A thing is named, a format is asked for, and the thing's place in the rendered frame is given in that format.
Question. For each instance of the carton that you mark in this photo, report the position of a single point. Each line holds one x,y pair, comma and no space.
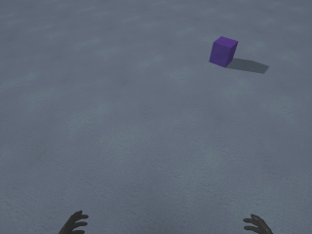
223,51

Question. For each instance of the left robot hand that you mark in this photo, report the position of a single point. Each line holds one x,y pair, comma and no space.
72,224

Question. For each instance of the right robot hand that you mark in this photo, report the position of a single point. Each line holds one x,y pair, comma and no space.
262,227

